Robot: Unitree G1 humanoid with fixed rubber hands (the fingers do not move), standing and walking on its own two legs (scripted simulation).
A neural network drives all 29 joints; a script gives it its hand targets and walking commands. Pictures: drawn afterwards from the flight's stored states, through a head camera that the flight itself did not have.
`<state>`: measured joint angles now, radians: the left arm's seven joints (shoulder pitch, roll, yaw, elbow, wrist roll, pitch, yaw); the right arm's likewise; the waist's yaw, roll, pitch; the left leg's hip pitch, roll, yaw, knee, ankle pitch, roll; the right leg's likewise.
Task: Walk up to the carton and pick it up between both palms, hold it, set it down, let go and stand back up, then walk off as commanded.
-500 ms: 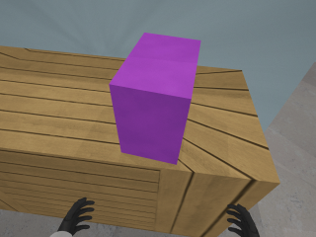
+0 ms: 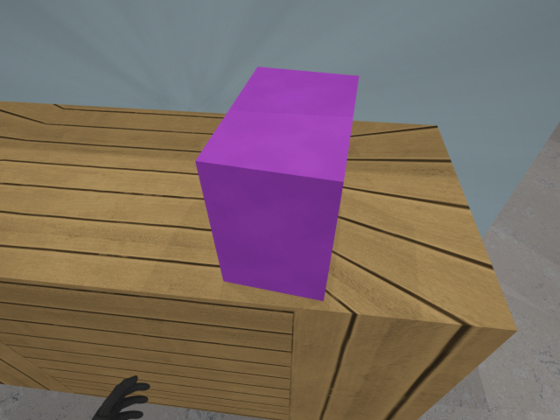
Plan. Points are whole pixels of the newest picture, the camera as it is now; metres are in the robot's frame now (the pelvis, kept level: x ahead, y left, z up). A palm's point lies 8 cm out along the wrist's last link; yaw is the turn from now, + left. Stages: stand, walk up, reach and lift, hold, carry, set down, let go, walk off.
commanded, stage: stand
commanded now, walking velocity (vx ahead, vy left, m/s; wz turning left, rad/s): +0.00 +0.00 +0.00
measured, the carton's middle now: (289, 180) +0.47 +0.01 +0.11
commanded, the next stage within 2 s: none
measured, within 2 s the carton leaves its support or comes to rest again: neither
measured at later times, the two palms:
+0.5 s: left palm out of the picture +0.05 +0.29 -0.10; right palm out of the picture +0.08 -0.29 -0.11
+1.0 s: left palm out of the picture +0.01 +0.30 -0.10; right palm out of the picture +0.01 -0.29 -0.12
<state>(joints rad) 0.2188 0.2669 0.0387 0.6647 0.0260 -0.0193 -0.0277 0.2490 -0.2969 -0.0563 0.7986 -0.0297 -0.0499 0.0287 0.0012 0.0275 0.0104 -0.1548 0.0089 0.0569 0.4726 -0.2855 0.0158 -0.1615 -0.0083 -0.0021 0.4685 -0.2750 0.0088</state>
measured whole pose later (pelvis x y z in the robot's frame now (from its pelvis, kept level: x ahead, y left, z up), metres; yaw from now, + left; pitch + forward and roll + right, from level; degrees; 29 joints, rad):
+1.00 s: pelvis -0.04 +0.00 +0.01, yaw +0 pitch -5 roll +0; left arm 0.25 0.34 0.01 0.99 0.01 -0.03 0.00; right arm 0.21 -0.35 -0.03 1.06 0.00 -0.03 0.02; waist 0.00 0.03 0.05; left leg -0.09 0.00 0.06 0.34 -0.17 0.02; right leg -0.11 -0.02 0.00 0.36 -0.17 0.01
